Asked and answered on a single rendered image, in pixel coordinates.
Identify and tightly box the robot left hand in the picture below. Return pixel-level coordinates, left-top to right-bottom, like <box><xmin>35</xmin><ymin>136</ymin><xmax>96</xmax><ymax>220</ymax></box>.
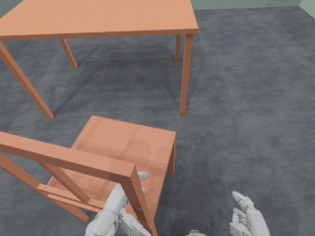
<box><xmin>103</xmin><ymin>171</ymin><xmax>152</xmax><ymax>236</ymax></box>

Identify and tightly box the robot right hand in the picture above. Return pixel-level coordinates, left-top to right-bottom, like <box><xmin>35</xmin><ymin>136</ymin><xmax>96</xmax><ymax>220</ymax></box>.
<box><xmin>229</xmin><ymin>191</ymin><xmax>271</xmax><ymax>236</ymax></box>

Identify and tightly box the chair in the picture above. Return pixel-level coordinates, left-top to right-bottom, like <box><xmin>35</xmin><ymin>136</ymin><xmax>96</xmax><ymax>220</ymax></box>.
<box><xmin>0</xmin><ymin>115</ymin><xmax>176</xmax><ymax>236</ymax></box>

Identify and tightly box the robot right shin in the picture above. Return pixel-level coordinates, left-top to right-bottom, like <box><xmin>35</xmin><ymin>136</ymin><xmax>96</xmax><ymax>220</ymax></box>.
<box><xmin>189</xmin><ymin>230</ymin><xmax>200</xmax><ymax>234</ymax></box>

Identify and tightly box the table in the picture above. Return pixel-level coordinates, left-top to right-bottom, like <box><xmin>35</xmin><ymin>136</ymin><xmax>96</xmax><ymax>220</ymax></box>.
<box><xmin>0</xmin><ymin>0</ymin><xmax>199</xmax><ymax>120</ymax></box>

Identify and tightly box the left robot forearm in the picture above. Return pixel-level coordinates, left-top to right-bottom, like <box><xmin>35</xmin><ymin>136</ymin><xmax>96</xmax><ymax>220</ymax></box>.
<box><xmin>85</xmin><ymin>210</ymin><xmax>119</xmax><ymax>236</ymax></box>

